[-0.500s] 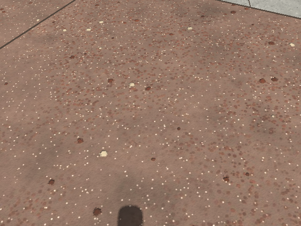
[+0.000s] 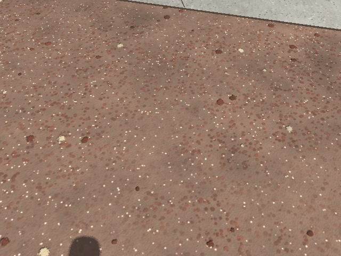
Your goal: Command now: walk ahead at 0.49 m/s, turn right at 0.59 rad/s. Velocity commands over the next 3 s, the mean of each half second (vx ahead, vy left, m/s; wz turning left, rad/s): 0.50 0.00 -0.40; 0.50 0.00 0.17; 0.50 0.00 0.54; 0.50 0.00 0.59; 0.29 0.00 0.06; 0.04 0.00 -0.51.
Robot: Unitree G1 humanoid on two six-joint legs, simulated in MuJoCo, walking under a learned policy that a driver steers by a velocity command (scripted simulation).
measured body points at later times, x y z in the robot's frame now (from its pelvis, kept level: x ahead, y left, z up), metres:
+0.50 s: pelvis +0.26 -0.09 -0.01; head +0.30 -0.11 +0.44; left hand +0.46 +0.13 -0.10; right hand +0.27 -0.37 -0.14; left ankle +0.18 +0.08 -0.64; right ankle +0.30 -0.18 -0.74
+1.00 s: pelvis +0.55 -0.08 -0.02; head +0.59 -0.07 +0.43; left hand +0.62 +0.20 -0.15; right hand +0.71 -0.35 -0.12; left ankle +0.65 -0.01 -0.74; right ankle +0.34 -0.20 -0.66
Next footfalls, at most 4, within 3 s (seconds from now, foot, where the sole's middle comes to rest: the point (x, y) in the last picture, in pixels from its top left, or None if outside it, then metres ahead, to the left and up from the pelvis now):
0.38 right None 0.34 -0.19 -0.77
0.94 left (180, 201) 0.69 -0.01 -0.77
1.42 right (217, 147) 0.97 -0.19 -0.77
1.94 left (144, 121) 1.13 0.17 -0.77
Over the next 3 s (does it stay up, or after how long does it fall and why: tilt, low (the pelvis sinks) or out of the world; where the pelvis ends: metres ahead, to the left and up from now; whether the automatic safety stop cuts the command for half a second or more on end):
stays up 1.28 0.22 0.00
